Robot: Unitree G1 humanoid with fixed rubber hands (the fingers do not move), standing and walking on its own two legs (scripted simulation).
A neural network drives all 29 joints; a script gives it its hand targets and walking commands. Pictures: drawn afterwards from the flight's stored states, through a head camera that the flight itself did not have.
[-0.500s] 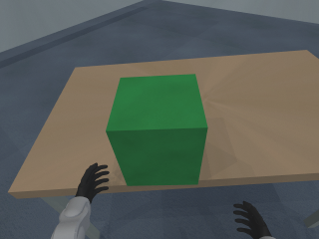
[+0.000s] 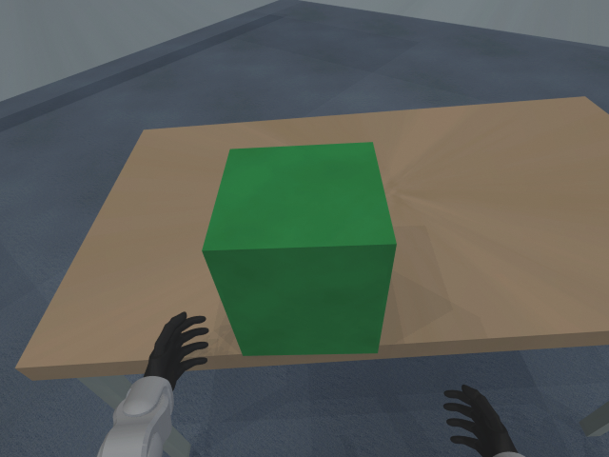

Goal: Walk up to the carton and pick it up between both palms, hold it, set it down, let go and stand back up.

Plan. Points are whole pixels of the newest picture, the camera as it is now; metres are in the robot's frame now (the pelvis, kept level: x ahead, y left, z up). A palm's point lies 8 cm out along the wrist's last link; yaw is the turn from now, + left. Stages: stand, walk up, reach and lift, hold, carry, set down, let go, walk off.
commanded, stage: set down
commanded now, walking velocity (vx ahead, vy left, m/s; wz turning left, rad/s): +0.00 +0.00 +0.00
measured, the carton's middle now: (305, 253) +0.40 +0.03 +0.06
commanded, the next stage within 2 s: let go in 1.40 s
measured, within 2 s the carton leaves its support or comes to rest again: neither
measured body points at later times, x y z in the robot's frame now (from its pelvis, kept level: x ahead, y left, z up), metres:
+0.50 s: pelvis +0.00 +0.00 +0.00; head -0.01 -0.02 +0.45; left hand +0.25 +0.22 +0.00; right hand +0.19 -0.21 -0.09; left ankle +0.00 +0.14 -0.74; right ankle +0.00 -0.14 -0.74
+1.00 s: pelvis +0.00 +0.00 +0.00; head -0.01 -0.02 +0.45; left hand +0.25 +0.22 +0.00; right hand +0.19 -0.21 -0.09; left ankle +0.00 +0.14 -0.74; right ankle +0.00 -0.14 -0.74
